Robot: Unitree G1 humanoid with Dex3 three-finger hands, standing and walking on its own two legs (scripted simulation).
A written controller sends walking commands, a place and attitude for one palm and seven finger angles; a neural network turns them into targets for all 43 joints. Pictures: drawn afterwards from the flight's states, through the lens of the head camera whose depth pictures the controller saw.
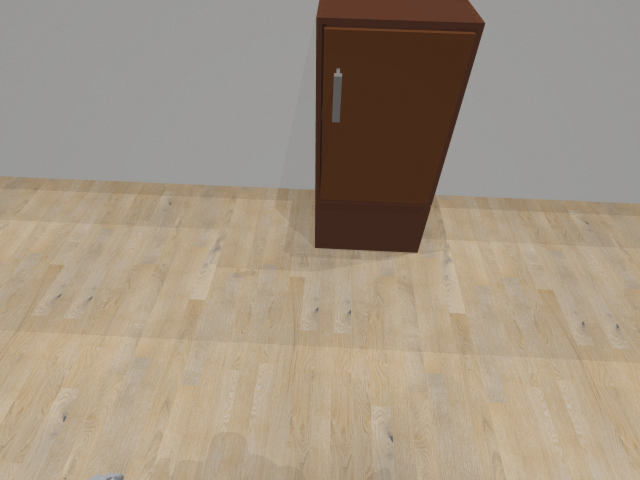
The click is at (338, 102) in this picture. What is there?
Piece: cupboard door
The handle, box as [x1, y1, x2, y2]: [332, 68, 341, 121]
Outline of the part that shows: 339,68 337,68 336,72 334,73 332,121 339,121 341,73 339,72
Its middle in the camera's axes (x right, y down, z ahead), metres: +0.05 -0.42 +1.13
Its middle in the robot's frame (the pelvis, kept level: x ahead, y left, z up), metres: +1.12 +0.02 -0.05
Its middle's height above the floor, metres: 0.72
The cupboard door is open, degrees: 0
